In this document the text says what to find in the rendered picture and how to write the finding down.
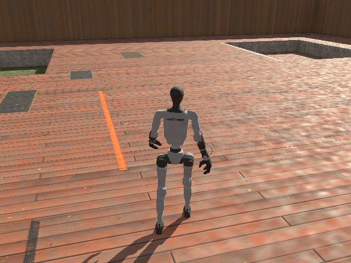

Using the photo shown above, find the robot head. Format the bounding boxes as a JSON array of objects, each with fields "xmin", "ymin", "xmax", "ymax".
[{"xmin": 167, "ymin": 87, "xmax": 186, "ymax": 113}]

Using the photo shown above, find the left robot thigh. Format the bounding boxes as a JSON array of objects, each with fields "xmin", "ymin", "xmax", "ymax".
[{"xmin": 156, "ymin": 154, "xmax": 168, "ymax": 197}]

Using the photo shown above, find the left robot hand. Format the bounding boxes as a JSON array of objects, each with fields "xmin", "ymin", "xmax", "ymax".
[{"xmin": 149, "ymin": 140, "xmax": 162, "ymax": 149}]

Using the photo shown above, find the right robot upper arm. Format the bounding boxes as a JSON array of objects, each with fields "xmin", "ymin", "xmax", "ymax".
[{"xmin": 188, "ymin": 111, "xmax": 202, "ymax": 142}]

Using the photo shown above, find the left robot forearm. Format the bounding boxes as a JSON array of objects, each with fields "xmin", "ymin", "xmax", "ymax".
[{"xmin": 149, "ymin": 131, "xmax": 156, "ymax": 144}]

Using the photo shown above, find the right robot hand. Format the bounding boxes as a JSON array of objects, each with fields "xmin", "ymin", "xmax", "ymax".
[{"xmin": 199, "ymin": 159, "xmax": 212, "ymax": 174}]

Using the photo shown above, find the right robot forearm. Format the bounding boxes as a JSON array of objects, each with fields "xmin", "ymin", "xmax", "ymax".
[{"xmin": 197, "ymin": 134, "xmax": 210, "ymax": 161}]

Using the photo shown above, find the left robot upper arm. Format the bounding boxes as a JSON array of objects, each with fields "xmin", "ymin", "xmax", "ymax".
[{"xmin": 150, "ymin": 110, "xmax": 165, "ymax": 138}]

